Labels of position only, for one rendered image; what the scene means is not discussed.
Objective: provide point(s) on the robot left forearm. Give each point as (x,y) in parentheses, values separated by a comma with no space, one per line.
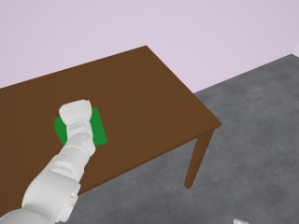
(74,155)

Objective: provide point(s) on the sponge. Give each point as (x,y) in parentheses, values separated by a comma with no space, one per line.
(99,135)

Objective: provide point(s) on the table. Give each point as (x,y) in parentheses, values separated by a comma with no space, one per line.
(145,109)

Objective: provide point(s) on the robot left upper arm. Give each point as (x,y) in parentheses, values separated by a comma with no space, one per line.
(51,200)

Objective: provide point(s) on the left robot hand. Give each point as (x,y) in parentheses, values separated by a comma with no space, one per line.
(80,109)

